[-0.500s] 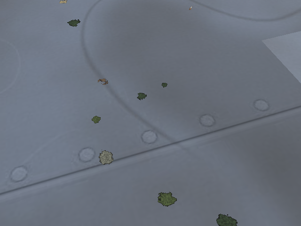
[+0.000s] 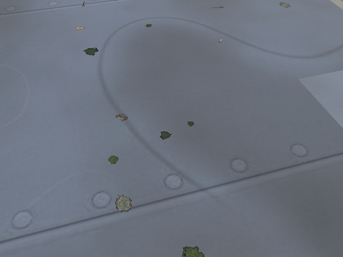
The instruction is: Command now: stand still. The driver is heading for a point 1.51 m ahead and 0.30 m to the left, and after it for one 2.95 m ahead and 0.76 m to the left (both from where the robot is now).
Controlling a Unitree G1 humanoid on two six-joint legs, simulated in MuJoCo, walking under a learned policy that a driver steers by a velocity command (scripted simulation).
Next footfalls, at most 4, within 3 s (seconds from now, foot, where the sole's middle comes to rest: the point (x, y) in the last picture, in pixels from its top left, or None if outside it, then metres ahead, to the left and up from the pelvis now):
2.20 right None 0.24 -0.11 -0.78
2.74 left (168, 247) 0.58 0.05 -0.78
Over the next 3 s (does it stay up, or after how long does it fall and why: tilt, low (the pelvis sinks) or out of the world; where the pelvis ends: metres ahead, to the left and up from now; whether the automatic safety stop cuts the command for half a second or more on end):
stays up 0.56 0.00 0.00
